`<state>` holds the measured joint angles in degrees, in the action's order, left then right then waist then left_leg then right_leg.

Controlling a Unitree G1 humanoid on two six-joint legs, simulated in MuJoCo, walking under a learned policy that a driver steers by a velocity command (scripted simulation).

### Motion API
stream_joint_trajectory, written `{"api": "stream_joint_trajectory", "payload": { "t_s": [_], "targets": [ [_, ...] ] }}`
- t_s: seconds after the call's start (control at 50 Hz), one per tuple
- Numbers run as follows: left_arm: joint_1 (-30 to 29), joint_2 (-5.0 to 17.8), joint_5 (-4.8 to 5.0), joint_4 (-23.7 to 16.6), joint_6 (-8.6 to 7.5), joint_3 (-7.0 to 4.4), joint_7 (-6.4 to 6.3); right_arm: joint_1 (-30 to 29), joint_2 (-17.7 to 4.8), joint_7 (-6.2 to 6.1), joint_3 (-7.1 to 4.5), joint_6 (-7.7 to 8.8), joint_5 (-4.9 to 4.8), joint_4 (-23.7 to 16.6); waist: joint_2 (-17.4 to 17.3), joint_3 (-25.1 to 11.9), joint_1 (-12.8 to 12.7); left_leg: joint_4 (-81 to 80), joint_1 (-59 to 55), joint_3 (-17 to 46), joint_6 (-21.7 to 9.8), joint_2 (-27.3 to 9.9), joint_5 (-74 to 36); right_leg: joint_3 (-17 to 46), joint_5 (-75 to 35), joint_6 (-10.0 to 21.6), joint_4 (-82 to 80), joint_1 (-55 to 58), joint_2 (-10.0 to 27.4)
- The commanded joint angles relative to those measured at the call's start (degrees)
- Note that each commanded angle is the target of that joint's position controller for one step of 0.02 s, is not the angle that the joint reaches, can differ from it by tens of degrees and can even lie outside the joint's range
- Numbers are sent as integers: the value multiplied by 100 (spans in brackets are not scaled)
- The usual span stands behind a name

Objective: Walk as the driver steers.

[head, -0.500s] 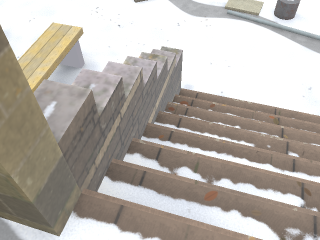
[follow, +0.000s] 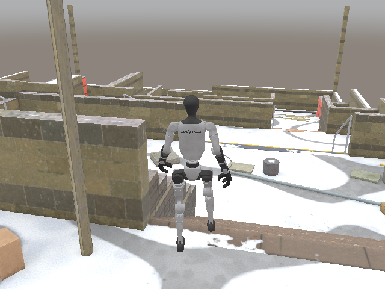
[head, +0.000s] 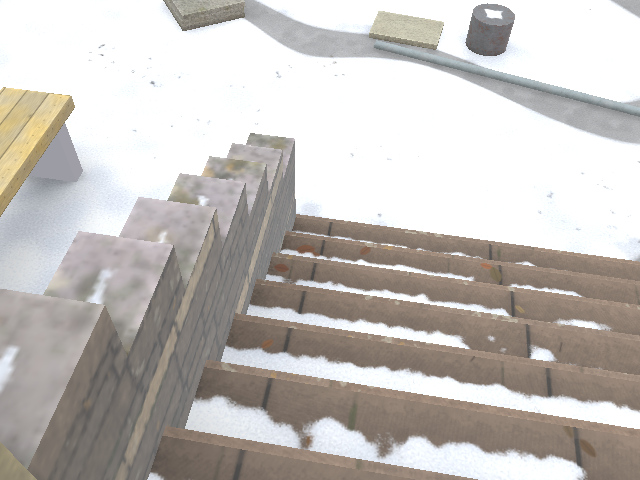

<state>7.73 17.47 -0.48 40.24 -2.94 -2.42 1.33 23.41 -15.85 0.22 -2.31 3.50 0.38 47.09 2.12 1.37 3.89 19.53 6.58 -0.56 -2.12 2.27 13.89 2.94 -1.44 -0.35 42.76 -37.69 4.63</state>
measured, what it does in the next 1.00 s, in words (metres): goes down: right foot, then left foot 0.17 m lower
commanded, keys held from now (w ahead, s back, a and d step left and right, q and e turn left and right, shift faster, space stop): w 0.32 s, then no key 0.44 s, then e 0.24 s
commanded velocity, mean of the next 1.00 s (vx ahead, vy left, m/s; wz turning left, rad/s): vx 0.27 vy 0.00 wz -0.05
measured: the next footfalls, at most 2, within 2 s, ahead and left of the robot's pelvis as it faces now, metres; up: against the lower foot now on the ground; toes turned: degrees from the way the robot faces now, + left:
right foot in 0.12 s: +0.20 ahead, -0.13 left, +0.00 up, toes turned +0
left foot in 0.78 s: +0.51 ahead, +0.17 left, -0.17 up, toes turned -2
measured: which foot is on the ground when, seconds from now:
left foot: down 0.00-0.14, up 0.16-0.76, down 0.78-1.00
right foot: up 0.00-0.10, down 0.12-0.78, up 0.80-1.00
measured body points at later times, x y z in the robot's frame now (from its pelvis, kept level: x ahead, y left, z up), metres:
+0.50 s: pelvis +0.22 -0.03 -0.01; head +0.23 -0.03 +0.44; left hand +0.24 +0.23 -0.14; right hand +0.35 -0.31 -0.12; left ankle +0.34 +0.15 -0.69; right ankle +0.16 -0.13 -0.74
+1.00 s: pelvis +0.40 +0.09 -0.20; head +0.41 +0.14 +0.25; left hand +0.47 +0.32 -0.36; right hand +0.41 -0.16 -0.32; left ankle +0.47 +0.17 -0.92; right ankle +0.36 -0.07 -0.65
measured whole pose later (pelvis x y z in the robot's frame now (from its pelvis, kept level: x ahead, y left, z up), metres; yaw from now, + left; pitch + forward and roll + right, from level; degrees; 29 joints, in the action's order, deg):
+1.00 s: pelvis +0.40 +0.09 -0.20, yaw -6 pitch -2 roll -2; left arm 17.9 12.4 1.1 45.0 7.4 -3.2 -6.3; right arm 17.6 -9.2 -1.2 0.6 -1.4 2.1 52.7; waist 5.3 2.6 -0.7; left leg 39.1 22.5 -3.5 -2.7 -1.9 15.2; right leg 6.8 23.3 -2.8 114.2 -48.0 -6.1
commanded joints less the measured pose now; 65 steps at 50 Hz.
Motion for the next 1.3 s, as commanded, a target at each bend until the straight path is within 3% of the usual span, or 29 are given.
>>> {"api": "stream_joint_trajectory", "payload": {
  "t_s": [0.02, 0.08, 0.12, 0.14, 0.16, 0.18, 0.2, 0.22, 0.32, 0.38, 0.44, 0.5, 0.56, 0.58, 0.64, 0.72, 0.76, 0.78, 0.8, 0.82, 0.84, 0.86, 0.88, 0.92, 0.94, 0.98, 1.06, 1.2, 1.3],
  "targets": [
    [120, 264, 1, -275, -13, -95, 57, -120, -959, -1, -219, 100, 53, -344, -675, -323, -290, -311, 1076, 520, -1018, -1244, -2074, -480, -777, 23, 369, 1603, -488],
    [78, 421, 6, -343, -55, -175, 56, -243, -1010, 16, -257, 44, -52, -399, -774, 13, -457, 237, 837, 705, -818, -1349, -2401, -531, 564, 316, -71, 1704, -626],
    [1161, 501, 31, -132, -100, -273, 50, -317, -1057, -83, -262, -63, -146, -279, -890, -172, -1085, 1725, 609, 547, -533, -1101, -3009, -426, 948, 595, -1347, 2618, -642],
    [1689, 1152, -51, -76, -103, -437, 31, 228, -689, -111, -167, -62, -36, -372, 390, -965, -991, 3768, 1481, 290, -295, -697, -1596, 988, 102, 1146, -1206, 4000, 507],
    [1766, 1025, 106, -179, -57, -299, 25, 884, -136, -58, -24, 29, 85, -227, 1629, -1354, -562, 5531, 2942, 536, -108, -76, 2285, 2518, -439, 1676, -1272, 4909, 1224],
    [2140, 1018, 161, -74, -57, -332, 98, 803, -526, -4, -116, 130, -223, -266, 1728, -1402, -765, 6121, 3853, 1025, -168, 126, 2042, 4132, 1529, 2097, -2455, 4740, 1655],
    [1803, 791, 190, -122, -95, -283, 125, -31, -1022, -30, -289, 124, -354, -409, 689, -442, -719, 6374, 4320, 818, -166, -249, 1449, 3732, 2095, 1964, -2652, 4093, 1537],
    [1399, 545, 145, -207, -104, -202, 134, -477, -1167, -81, -348, 12, -274, -405, 185, -59, -693, 6113, 4210, 674, -150, -505, 1005, 2906, 1746, 1812, -2638, 3401, 1321],
    [1154, 444, 50, -84, -208, -182, 25, -552, -692, -140, -329, -229, -106, -397, 112, 111, -318, 4368, 3530, 790, 56, -1022, -68, 1680, 862, 1542, -3024, 2515, 650],
    [1316, 484, -43, 131, -101, -201, -113, -754, -255, -123, -156, -199, 68, -397, -123, -275, -349, 3394, 3063, 551, 204, -931, -638, 677, -2642, 1432, -2483, 2749, 517],
    [1236, 453, -61, 220, -51, -166, -164, -345, -387, -45, -191, -161, 40, -38, -95, -649, -284, 3728, 2383, 352, 173, -827, -1736, 305, -3273, 1356, -1944, 2498, 439],
    [2291, 498, 68, 603, 49, -213, -409, -1752, -544, 24, -226, -33, -9, -553, 252, -79, -876, 3284, 4970, 833, 87, -971, -1477, 1083, -1820, 1336, -1485, 4470, 806],
    [2832, 417, -18, 753, 147, -249, -606, -2540, -408, 169, -162, 78, -49, -758, 434, 141, -1129, 2958, 5808, 927, 185, -1068, -1138, 1524, -1397, 1353, -1128, 4956, 1072],
    [2514, 388, 50, 650, 138, -221, -692, -2472, -552, 235, -185, 100, -56, -728, 279, 295, -921, 2400, 5380, 1048, 248, -1178, -2153, 1362, -849, 1214, -1005, 4348, 987],
    [1772, 452, 83, 509, 176, -179, -600, -1836, -166, 422, -87, 9, 79, -261, 18, 284, -748, 1704, 1897, 304, 106, -491, -4600, 404, 1236, 886, -904, 1169, 197],
    [2012, 226, 187, 761, 309, -190, -543, -1531, -232, 251, -122, -152, -23, -156, 106, 232, -843, 57, 1569, 779, 311, -748, -4621, 475, 2041, 552, 661, 2381, 35],
    [1799, 162, 128, 881, 358, -188, -511, -117, -460, 192, -306, -44, -10, 382, 109, -185, -60, -778, 210, 487, 345, -885, -5247, 294, 1920, 314, 2506, 2401, -197],
    [2042, -73, 198, 1108, 369, -156, -425, 1071, -737, 216, -420, -35, 63, 849, -333, -685, 375, -237, -1416, 268, 331, -1054, -5609, 49, 3082, 9, 4046, 1587, -588],
    [2766, -654, 285, 1331, 414, -146, -333, 1298, -844, 326, -290, 9, 212, 970, -1428, -1175, 131, 1612, -2927, 669, 170, -1620, -7660, 361, 6175, -323, 6730, -163, -1302],
    [3590, -525, 425, 1232, 382, -131, -291, 893, -952, 481, -231, -41, -4, 923, -2270, -1575, -374, 2262, -2978, 1543, -407, -2286, -8679, 1024, 6028, -485, 7575, -946, -1019],
    [3479, -354, 449, 1186, 438, -133, -297, 253, -633, 548, -133, -148, -123, 660, -1692, -1611, -496, 1935, -2147, 1824, -747, -2411, -6824, 1126, 5368, -487, 7067, -892, -827],
    [3096, -362, 505, 1155, 538, -153, -375, -221, -709, 523, -80, -226, -76, 518, -1151, -1273, -527, 1471, -1196, 1872, -818, -2581, -5798, 972, 4881, -406, 7451, -848, -783],
    [2804, -565, 569, 829, 655, -62, -519, -377, -1239, 370, -217, -318, -66, 698, -1462, -1333, -742, 534, -595, 2972, -1081, -3141, -3611, 810, 4035, -376, 7800, -1086, -600],
    [1616, 242, 336, 321, 944, -238, -807, -801, -860, 84, -104, -361, 110, 260, -765, -400, -450, -85, 896, 2643, -901, -2820, -943, 813, 2687, -139, 7409, -1301, -745],
    [1117, 141, 108, 71, 1036, -223, -840, -1020, -774, -136, -46, -353, 159, 81, -947, -131, -435, 17, 1213, 2395, -666, -2759, -311, 877, 2185, -145, 7437, -1502, -731],
    [836, 116, 29, -191, 1040, -236, -862, -827, -479, -381, 103, -425, 268, -34, -1233, 55, -389, 96, 1501, 1662, -506, -2388, -429, 731, 1868, -213, 7550, -1709, -920],
    [444, -318, 46, -760, 991, -31, -716, -293, -262, -721, 312, -634, 228, -245, -1148, 179, -403, 504, 1546, 634, -719, -1978, -1225, 370, 1176, -685, 7009, -1978, -1189],
    [-330, -507, -88, -1675, 960, 222, -528, -131, -677, -821, 123, -685, 67, -659, -957, -93, -294, 438, 426, 685, -1033, -2146, -504, 107, 818, -814, 4949, -1976, -608],
    [-565, -160, 201, -1741, 798, 144, -217, -797, -1245, -667, -272, -735, 69, -936, -1283, -244, -245, -74, 1200, 233, -1063, -2121, 421, -619, 1534, -273, 1699, 986, -331]
  ]
}}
